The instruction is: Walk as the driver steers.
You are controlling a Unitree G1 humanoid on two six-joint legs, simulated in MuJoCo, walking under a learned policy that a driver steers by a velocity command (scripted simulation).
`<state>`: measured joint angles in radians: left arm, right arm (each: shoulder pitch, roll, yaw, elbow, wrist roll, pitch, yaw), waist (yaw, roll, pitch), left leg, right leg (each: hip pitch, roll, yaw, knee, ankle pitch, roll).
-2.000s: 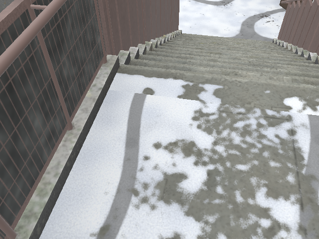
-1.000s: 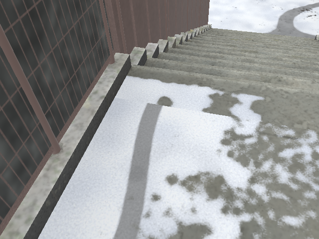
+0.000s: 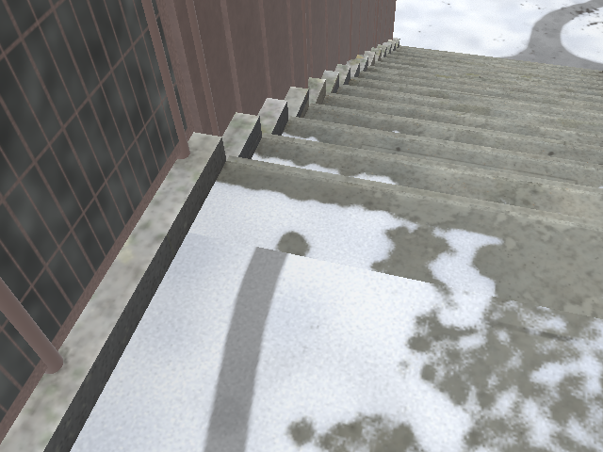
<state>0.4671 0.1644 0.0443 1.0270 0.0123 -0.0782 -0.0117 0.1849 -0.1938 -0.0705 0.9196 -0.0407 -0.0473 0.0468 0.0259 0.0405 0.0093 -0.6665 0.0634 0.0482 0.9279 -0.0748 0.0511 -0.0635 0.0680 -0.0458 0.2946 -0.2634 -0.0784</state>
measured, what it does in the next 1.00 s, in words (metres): walks ahead: left foot, then right foot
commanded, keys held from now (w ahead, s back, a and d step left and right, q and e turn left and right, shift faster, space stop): w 1.00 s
